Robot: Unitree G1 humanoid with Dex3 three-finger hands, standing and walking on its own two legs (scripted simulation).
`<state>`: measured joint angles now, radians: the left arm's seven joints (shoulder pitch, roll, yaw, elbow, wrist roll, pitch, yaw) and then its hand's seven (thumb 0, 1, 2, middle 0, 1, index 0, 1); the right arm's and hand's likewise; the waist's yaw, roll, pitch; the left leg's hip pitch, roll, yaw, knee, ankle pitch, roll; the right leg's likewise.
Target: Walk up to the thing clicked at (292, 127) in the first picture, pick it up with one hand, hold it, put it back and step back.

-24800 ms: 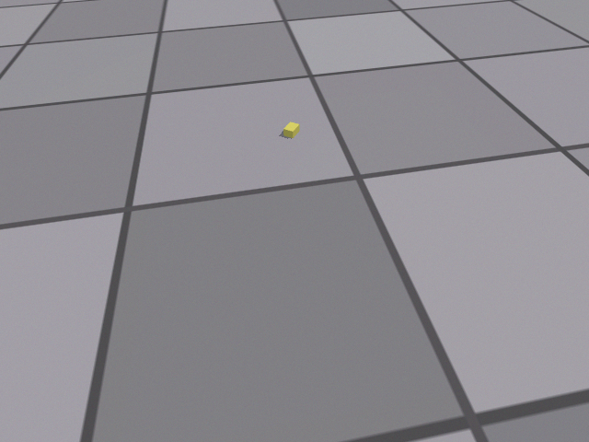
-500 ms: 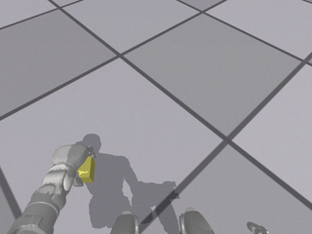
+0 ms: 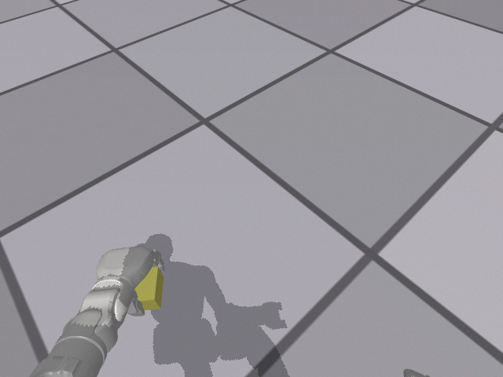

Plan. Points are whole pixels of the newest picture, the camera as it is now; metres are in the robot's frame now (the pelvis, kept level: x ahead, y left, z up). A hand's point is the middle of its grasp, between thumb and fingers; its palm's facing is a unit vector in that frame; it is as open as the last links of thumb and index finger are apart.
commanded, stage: hold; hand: left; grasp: from above
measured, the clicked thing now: (136, 289) +0.32 +0.23 -0.11
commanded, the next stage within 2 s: crouch in 1.90 s
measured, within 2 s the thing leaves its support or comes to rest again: neither
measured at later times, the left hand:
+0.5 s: hand (131, 272) +0.32 +0.22 -0.03, palm faces -0.46 -0.03 -0.89, open 9.1 cm
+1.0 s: hand (129, 279) +0.30 +0.21 -0.01, palm faces -0.46 -0.03 -0.89, open 9.1 cm
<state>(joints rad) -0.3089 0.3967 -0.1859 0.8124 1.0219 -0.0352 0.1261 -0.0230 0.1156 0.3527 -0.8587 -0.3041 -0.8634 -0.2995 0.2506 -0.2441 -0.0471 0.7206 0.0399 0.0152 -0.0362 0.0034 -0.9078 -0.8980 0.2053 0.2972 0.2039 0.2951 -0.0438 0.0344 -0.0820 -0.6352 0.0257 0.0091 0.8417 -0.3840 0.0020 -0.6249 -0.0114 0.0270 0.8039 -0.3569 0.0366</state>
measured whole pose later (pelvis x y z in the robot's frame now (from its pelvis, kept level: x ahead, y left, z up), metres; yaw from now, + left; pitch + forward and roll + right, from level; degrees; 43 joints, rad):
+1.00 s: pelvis +0.01 +0.00 +0.03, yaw -1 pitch +3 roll +0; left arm -0.24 0.41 -0.21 0.66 1.00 -0.05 -0.02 -0.02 0.13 0.34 -0.85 -0.31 -0.85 -0.31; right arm 0.21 -0.26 -0.04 0.67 0.06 0.08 -0.05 0.00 -0.90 -0.89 0.20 0.30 0.20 0.29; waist -0.01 0.05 -0.03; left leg -0.34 0.02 0.03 0.57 -0.28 0.00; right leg -0.35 -0.02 0.05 0.57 -0.26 0.03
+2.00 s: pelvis +0.01 -0.01 +0.04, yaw -1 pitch +1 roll +0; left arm -0.25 0.41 -0.22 0.65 0.99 -0.06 -0.04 -0.02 0.14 0.34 -0.84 -0.32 -0.84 -0.31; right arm 0.20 -0.25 -0.03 0.68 0.07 0.08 -0.07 0.01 -0.91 -0.90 0.20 0.30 0.20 0.29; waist 0.00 0.05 -0.01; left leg -0.26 0.02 0.04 0.49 -0.24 0.00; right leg -0.28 -0.02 0.05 0.49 -0.23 0.03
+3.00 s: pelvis -0.06 +0.00 -0.23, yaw -1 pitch +36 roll -4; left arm -0.73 0.48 -0.03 1.24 1.21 -0.13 0.36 -0.03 0.13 0.34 -0.84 -0.32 -0.85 -0.31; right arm 0.22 -0.23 -0.05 0.74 -0.07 -0.03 0.02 0.00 -0.90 -0.90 0.21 0.30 0.21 0.29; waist -0.16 0.06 -0.20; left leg -1.81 0.01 -0.05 1.82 -0.63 0.01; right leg -1.78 -0.01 0.01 1.77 -0.62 0.05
